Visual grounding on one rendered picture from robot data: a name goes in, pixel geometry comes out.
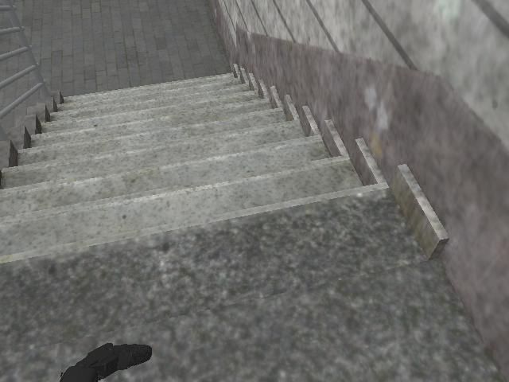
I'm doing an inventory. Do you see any left robot hand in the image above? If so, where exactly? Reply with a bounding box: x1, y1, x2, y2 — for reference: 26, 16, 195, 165
60, 343, 152, 382

